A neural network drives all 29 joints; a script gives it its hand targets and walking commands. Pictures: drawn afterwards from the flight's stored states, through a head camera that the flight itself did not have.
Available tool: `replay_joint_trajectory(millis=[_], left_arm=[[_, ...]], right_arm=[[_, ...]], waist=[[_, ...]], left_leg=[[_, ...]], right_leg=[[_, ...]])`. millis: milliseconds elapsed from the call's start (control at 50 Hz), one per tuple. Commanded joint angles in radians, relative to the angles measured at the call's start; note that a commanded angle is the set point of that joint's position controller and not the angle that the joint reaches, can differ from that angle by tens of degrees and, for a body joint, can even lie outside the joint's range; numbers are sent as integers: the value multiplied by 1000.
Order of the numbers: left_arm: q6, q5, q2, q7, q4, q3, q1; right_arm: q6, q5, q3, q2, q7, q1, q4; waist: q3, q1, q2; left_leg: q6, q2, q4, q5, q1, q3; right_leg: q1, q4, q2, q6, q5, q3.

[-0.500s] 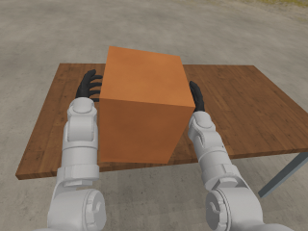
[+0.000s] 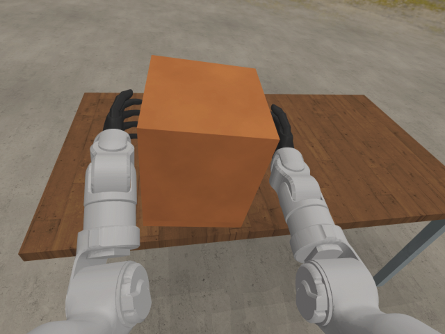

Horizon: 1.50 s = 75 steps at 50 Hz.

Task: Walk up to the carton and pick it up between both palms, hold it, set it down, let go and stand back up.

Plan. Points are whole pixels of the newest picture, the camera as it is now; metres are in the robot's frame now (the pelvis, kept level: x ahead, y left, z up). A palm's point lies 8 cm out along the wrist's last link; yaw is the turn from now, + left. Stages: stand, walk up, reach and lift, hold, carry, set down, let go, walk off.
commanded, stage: reach and lift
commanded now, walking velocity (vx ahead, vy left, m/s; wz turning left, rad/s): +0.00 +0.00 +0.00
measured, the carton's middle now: (199, 147) +0.42 +0.01 +0.14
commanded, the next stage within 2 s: hold in 0.64 s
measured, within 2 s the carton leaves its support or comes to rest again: neither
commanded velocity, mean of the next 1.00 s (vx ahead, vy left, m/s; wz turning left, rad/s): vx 0.00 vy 0.00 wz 0.00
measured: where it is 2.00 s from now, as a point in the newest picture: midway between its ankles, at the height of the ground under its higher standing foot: outside the picture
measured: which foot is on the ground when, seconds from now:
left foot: down 0.00-1.00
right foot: down 0.00-1.00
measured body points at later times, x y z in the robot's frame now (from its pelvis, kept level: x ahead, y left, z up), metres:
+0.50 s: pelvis +0.00 +0.00 +0.00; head -0.05 +0.03 +0.44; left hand +0.39 +0.16 +0.21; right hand +0.39 -0.13 +0.20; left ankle +0.04 +0.09 -0.75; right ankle +0.02 -0.06 -0.75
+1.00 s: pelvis +0.00 +0.00 +0.00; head -0.07 +0.03 +0.44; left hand +0.38 +0.16 +0.23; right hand +0.38 -0.13 +0.21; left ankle +0.04 +0.09 -0.75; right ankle +0.02 -0.06 -0.75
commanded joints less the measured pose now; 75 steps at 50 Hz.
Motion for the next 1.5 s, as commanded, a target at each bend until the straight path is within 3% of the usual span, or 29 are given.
replay_joint_trajectory(millis=[0,80,300,800,1480], left_arm=[[-20,-141,-471,-138,-69,-352,-593],[-12,-148,-472,-139,-96,-367,-591],[18,-155,-462,-140,-122,-374,-621],[61,-168,-463,-133,-109,-361,-694],[89,-171,-448,-144,-169,-367,-679]], right_arm=[[-67,55,316,420,80,-710,-249],[-54,78,345,424,70,-710,-280],[-19,99,355,424,60,-731,-293],[34,117,314,416,74,-800,-233],[83,158,360,425,50,-780,-291]], waist=[[-371,-11,97],[-384,-13,100],[-374,-15,103],[-351,-14,116],[-350,-18,112]], left_leg=[[-10,26,-25,121,103,-15],[-12,24,-16,147,110,-19],[-9,28,-24,123,102,-22],[-10,36,-45,63,82,-27],[-14,29,-31,102,73,-25]], right_leg=[[46,-33,-64,114,234,26],[58,-26,-63,118,270,27],[38,-33,-63,115,223,27],[-4,-54,-56,102,87,35],[25,-42,-55,115,139,40]])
